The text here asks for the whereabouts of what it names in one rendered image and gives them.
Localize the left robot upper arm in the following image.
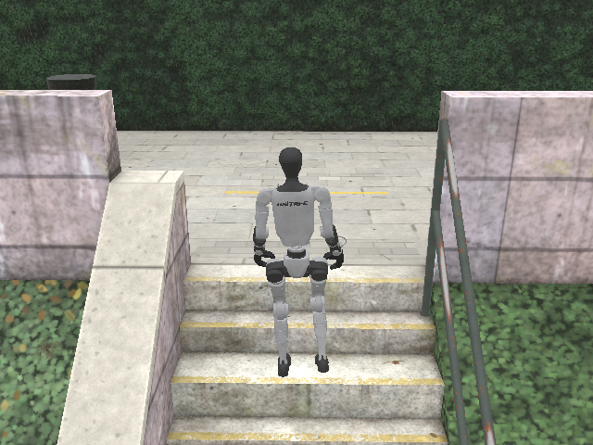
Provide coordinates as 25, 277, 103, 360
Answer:
255, 188, 273, 239

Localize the right robot upper arm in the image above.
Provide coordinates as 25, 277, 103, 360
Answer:
311, 186, 334, 238

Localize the right robot forearm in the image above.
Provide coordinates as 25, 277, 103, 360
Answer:
325, 225, 342, 256

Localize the robot left hand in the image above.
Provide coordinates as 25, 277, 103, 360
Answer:
254, 250, 275, 267

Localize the left robot forearm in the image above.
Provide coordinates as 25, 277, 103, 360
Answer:
253, 226, 266, 256

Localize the robot right hand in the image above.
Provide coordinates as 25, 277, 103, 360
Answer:
323, 249, 344, 270

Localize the robot left foot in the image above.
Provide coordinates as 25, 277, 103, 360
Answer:
278, 353, 291, 377

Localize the humanoid robot torso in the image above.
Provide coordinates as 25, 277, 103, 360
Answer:
271, 183, 315, 278

